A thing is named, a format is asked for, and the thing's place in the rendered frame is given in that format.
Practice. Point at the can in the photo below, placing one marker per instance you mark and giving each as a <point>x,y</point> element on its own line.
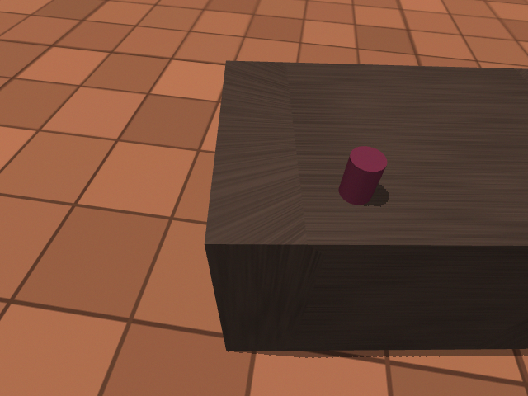
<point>363,171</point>

